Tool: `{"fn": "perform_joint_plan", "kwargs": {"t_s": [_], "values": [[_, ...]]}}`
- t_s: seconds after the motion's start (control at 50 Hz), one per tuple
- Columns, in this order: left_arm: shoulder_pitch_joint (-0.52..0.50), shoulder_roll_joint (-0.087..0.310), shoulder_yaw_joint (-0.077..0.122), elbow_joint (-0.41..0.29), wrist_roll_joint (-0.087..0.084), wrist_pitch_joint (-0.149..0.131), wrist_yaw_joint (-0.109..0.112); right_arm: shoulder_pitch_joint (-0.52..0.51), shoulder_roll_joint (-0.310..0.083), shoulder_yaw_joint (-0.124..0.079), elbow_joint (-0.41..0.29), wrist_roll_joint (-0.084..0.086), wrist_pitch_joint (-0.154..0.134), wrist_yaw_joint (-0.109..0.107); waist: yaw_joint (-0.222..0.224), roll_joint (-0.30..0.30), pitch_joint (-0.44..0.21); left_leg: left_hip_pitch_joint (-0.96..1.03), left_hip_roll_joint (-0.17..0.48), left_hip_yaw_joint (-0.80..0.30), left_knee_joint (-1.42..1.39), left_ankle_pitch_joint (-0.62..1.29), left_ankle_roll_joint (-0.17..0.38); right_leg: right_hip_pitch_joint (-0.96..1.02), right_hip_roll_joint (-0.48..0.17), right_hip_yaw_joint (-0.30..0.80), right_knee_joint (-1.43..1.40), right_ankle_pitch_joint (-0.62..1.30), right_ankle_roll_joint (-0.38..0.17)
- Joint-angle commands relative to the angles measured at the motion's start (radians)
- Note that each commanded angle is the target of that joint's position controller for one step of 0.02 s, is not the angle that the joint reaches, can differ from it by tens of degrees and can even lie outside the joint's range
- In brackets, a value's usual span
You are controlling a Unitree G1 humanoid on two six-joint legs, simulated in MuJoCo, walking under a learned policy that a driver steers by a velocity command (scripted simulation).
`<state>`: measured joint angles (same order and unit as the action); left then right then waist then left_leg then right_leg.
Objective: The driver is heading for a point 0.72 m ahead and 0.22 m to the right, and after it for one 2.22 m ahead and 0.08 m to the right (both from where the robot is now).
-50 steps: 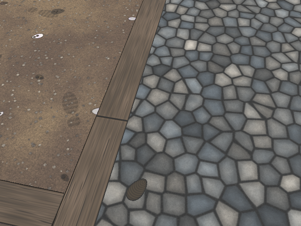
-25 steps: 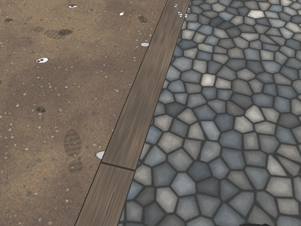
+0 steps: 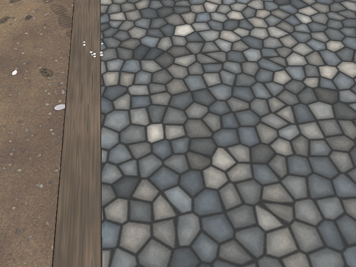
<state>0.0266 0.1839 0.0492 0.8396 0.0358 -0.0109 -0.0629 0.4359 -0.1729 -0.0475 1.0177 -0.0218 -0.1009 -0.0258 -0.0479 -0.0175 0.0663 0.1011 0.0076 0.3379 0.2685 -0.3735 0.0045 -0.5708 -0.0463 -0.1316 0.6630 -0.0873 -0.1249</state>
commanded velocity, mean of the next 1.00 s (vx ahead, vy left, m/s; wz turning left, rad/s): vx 0.50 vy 0.00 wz -0.58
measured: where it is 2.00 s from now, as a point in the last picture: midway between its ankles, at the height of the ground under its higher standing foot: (265, 136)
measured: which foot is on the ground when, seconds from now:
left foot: down 0.00-0.08, up 0.10-0.60, down 0.62-1.00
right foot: up 0.00-0.04, down 0.06-0.62, up 0.64-1.00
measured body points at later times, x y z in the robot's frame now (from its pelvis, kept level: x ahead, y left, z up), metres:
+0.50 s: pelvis +0.27 -0.04 +0.01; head +0.30 -0.07 +0.46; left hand +0.31 +0.24 -0.11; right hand +0.41 -0.32 -0.10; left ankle +0.47 +0.07 -0.68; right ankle +0.15 -0.07 -0.73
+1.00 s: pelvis +0.53 -0.10 +0.01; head +0.56 -0.12 +0.46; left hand +0.82 -0.01 -0.09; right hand +0.38 -0.33 -0.11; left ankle +0.52 +0.01 -0.73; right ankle +0.56 -0.29 -0.67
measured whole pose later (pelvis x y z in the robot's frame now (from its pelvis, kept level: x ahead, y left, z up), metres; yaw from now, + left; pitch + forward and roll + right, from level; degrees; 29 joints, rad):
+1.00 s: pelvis +0.53 -0.10 +0.01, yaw -35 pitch +1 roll +1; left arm 0.11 0.28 0.05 0.72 0.03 0.00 -0.07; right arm 0.40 -0.25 -0.05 0.86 -0.02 -0.09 0.01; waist -0.05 -0.05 0.04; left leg -0.02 0.00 0.21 0.25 -0.25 0.02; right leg -0.68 -0.06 0.01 0.88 -0.07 -0.05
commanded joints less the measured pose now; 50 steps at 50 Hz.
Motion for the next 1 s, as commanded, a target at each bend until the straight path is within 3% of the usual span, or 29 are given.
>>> {"fn": "perform_joint_plan", "kwargs": {"t_s": [0.02, 0.04, 0.06, 0.08, 0.1, 0.12, 0.14, 0.16, 0.2, 0.24, 0.28, 0.36, 0.52, 0.56, 0.58, 0.6, 0.62, 0.64, 0.66, 0.68, 0.7, 0.72, 0.78, 0.82, 0.9, 1.0], "values": [[0.062, 0.08, 0.025, -0.041, 0.005, -0.01, 0.01, 0.021, -0.195, -0.042, -0.034, -0.002, 0.012, -0.012, 0.077, 0.132, -0.037, 0.032, 0.281, -0.049, 0.182, 1.146, 0.106, 0.114, 0.095, -0.061, -0.031, -0.142, -0.059], [0.153, 0.1, 0.036, -0.016, 0.004, -0.015, 0.015, 0.014, -0.21, -0.047, -0.04, -0.001, 0.023, -0.01, 0.111, 0.132, -0.092, 0.021, 0.283, -0.05, 0.336, 1.152, 0.106, 0.213, 0.128, -0.06, -0.067, -0.174, -0.081], [0.29, 0.132, 0.055, 0.027, 0.012, -0.024, 0.026, -0.003, -0.216, -0.048, -0.054, 0.003, 0.031, -0.003, 0.176, 0.09, -0.167, -0.077, 0.267, -0.037, 0.565, 1.01, 0.082, 0.413, 0.145, -0.028, -0.162, -0.138, -0.11], [0.383, 0.226, 0.084, 0.044, 0.022, -0.03, 0.039, -0.006, -0.171, -0.038, -0.09, 0.003, 0.031, 0.003, 0.204, -0.02, -0.257, -0.324, 0.225, -0.047, 0.866, 0.533, 0.051, 0.649, -0.061, 0.249, -0.194, -0.229, -0.165], [0.338, 0.324, 0.104, 0.015, 0.004, -0.021, 0.041, -0.017, -0.105, -0.03, -0.177, 0.019, 0.021, 0.024, 0.129, -0.222, -0.307, -0.751, -0.022, -0.168, 1.212, -0.186, -0.011, 0.872, -0.3, 0.833, -0.344, -0.205, -0.328], [0.353, 0.299, 0.097, 0.018, -0.012, -0.007, 0.047, -0.156, -0.169, -0.038, -0.205, 0.008, 0.009, 0.029, 0.164, -0.025, -0.238, -0.868, 0.031, -0.339, 1.205, -0.096, -0.002, 0.823, -0.286, 0.774, -0.404, -0.157, -0.295], [0.304, 0.256, 0.084, 0.023, -0.019, -0.008, 0.055, -0.188, -0.152, -0.031, -0.221, 0.019, -0.004, 0.033, 0.129, -0.003, -0.134, -0.878, 0.072, -0.348, 1.137, 0.005, 0.006, 0.713, -0.267, 0.643, -0.409, -0.073, -0.262], [0.26, 0.206, 0.072, 0.022, -0.023, -0.015, 0.057, -0.16, -0.15, -0.03, -0.202, 0.017, -0.009, 0.029, 0.078, 0.064, -0.072, -0.813, 0.106, -0.353, 1.034, 0.054, 0.006, 0.592, -0.218, 0.547, -0.422, 0.07, -0.216], [0.21, 0.163, 0.055, 0.009, -0.035, -0.035, 0.065, -0.121, -0.14, -0.029, -0.19, -0.02, 0.025, 0.029, 0.021, 0.052, -0.071, -0.691, 0.131, -0.364, 0.934, 0.069, -0.016, 0.474, -0.131, 0.421, -0.434, 0.206, -0.175], [0.243, 0.174, 0.052, 0.015, -0.043, -0.056, 0.063, -0.129, -0.13, -0.028, -0.202, -0.03, 0.056, 0.038, 0.011, 0.035, -0.076, -0.676, 0.126, -0.351, 0.878, 0.074, -0.039, 0.444, -0.096, 0.386, -0.441, 0.284, -0.172], [0.29, 0.202, 0.057, 0.019, -0.041, -0.062, 0.061, -0.195, -0.127, -0.025, -0.23, -0.028, 0.069, 0.043, 0.027, 0.016, -0.059, -0.717, 0.121, -0.336, 0.807, 0.135, -0.056, 0.433, -0.075, 0.374, -0.455, 0.286, -0.158], [0.392, 0.209, 0.055, 0.026, -0.039, -0.058, 0.059, -0.365, -0.144, -0.023, -0.295, -0.022, 0.076, 0.045, 0.09, -0.024, -0.027, -0.832, 0.104, -0.334, 0.648, 0.267, -0.066, 0.505, -0.065, 0.408, -0.461, 0.276, -0.116], [0.489, 0.23, 0.054, 0.021, -0.023, -0.053, 0.077, -0.575, -0.151, 0.002, -0.399, -0.008, 0.053, 0.058, 0.151, -0.06, -0.007, -0.823, 0.023, -0.337, 0.376, 0.332, -0.027, 0.656, -0.084, 0.479, -0.369, 0.405, -0.105], [0.449, 0.25, 0.059, 0.007, -0.021, -0.054, 0.084, -0.521, -0.173, -0.001, -0.399, -0.003, 0.043, 0.054, 0.111, -0.073, -0.013, -0.689, 0.002, -0.346, 0.296, 0.302, -0.001, 0.631, -0.09, 0.494, -0.333, 0.46, -0.073], [0.405, 0.263, 0.061, -0.005, -0.021, -0.057, 0.083, -0.438, -0.19, -0.008, -0.378, -0.001, 0.039, 0.047, 0.067, -0.078, -0.037, -0.547, -0.023, -0.339, 0.261, 0.263, 0.017, 0.583, -0.075, 0.481, -0.277, 0.56, -0.047], [0.383, 0.276, 0.064, -0.012, -0.021, -0.061, 0.075, -0.315, -0.221, -0.021, -0.341, 0.001, 0.032, 0.035, 0.019, -0.064, -0.102, -0.382, -0.052, -0.325, 0.243, 0.237, 0.035, 0.555, -0.046, 0.469, -0.153, 0.658, -0.024], [0.358, 0.271, 0.063, -0.019, -0.029, -0.068, 0.065, -0.165, -0.248, -0.033, -0.309, -0.004, 0.019, 0.021, -0.062, -0.024, -0.187, -0.161, -0.002, -0.358, 0.192, 0.273, 0.062, 0.465, 0.013, 0.431, 0.05, 0.583, -0.002], [0.377, 0.178, 0.037, -0.056, -0.038, -0.075, 0.057, -0.006, -0.324, -0.048, -0.306, -0.032, 0.016, 0.002, -0.1, 0.096, -0.351, 0.075, 0.249, -0.607, 0.181, 0.072, 0.102, 0.322, 0.08, 0.362, 0.343, 0.207, 0.012], [0.514, 0.123, 0.028, -0.079, -0.066, -0.066, 0.06, -0.065, -0.388, -0.062, -0.315, -0.044, 0.027, 0.008, 0.014, 0.357, -0.42, 0.213, 0.464, -1.086, 0.041, 0.05, 0.215, 0.035, 0.219, 0.274, 0.576, -0.486, 0.039], [0.476, 0.204, 0.034, -0.046, -0.024, -0.048, 0.07, -0.14, -0.287, -0.049, -0.331, -0.022, 0.039, 0.016, 0.033, 0.167, -0.287, 0.072, 0.425, -1.073, 0.02, -0.085, 0.203, -0.039, 0.114, 0.276, 0.647, -0.4, 0.029], [0.405, 0.207, 0.037, -0.047, -0.017, -0.041, 0.059, -0.204, -0.205, -0.028, -0.338, -0.013, 0.04, 0.018, 0.039, 0.068, -0.154, -0.076, 0.374, -0.891, -0.002, -0.065, 0.183, -0.029, 0.077, 0.257, 0.614, -0.301, 0.036], [0.369, 0.189, 0.033, -0.054, -0.016, -0.037, 0.051, -0.225, -0.173, -0.018, -0.329, -0.016, 0.038, 0.021, 0.048, 0.036, -0.096, -0.165, 0.324, -0.754, -0.027, 0.047, 0.164, -0.01, 0.046, 0.243, 0.573, -0.255, 0.044], [0.352, 0.165, 0.029, -0.067, -0.001, -0.006, 0.024, -0.182, -0.176, -0.016, -0.289, -0.003, 0.014, 0.024, 0.067, 0.122, -0.063, -0.265, 0.261, -0.537, -0.075, 0.273, 0.141, 0.034, 0.008, 0.215, 0.527, -0.224, 0.06], [0.302, 0.155, 0.025, -0.092, -0.001, 0.004, 0.012, -0.156, -0.184, -0.021, -0.272, 0.007, -0.004, 0.031, 0.068, 0.12, -0.058, -0.248, 0.266, -0.465, -0.098, 0.359, 0.152, -0.022, -0.006, 0.208, 0.515, -0.185, 0.064], [0.161, 0.142, 0.016, -0.147, -0.001, 0.005, -0.003, -0.108, -0.193, -0.025, -0.245, 0.006, -0.007, 0.032, 0.047, 0.099, -0.027, -0.2, 0.255, -0.333, -0.125, 0.43, 0.156, -0.143, -0.026, 0.186, 0.414, -0.06, 0.082], [-0.005, 0.096, -0.011, -0.202, 0.0, -0.008, -0.019, -0.044, -0.2, -0.022, -0.209, 0.004, -0.004, 0.034, 0.004, 0.098, 0.005, -0.198, 0.228, -0.216, -0.126, 0.499, 0.135, -0.047, -0.007, 0.111, 0.092, 0.064, 0.073]]}}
